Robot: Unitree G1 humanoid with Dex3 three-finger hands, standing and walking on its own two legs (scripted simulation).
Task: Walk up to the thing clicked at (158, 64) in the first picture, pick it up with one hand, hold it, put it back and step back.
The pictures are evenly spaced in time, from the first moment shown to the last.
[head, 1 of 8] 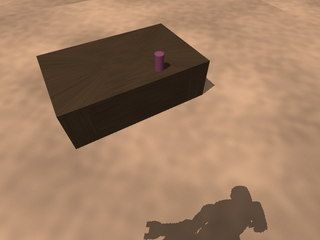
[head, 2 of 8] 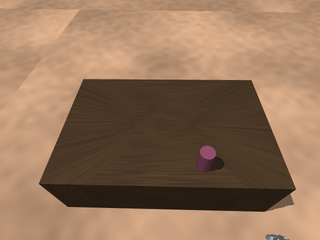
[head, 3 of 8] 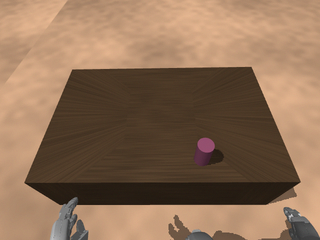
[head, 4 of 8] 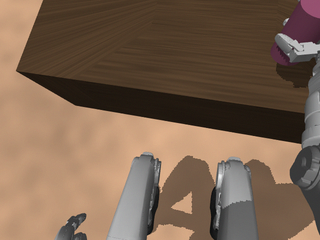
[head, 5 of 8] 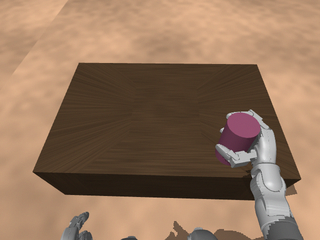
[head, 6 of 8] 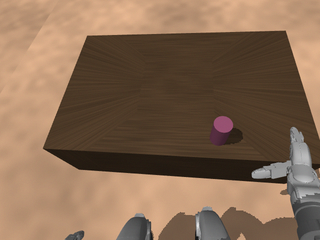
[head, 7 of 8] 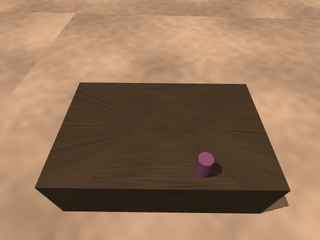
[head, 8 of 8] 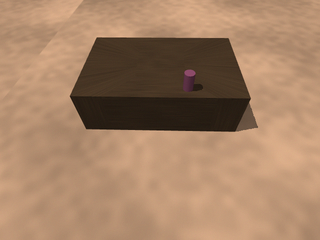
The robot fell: no
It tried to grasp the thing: yes
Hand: right
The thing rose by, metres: 0.37
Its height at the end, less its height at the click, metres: +0.00
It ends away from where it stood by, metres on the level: 0.02
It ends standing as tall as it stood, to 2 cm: yes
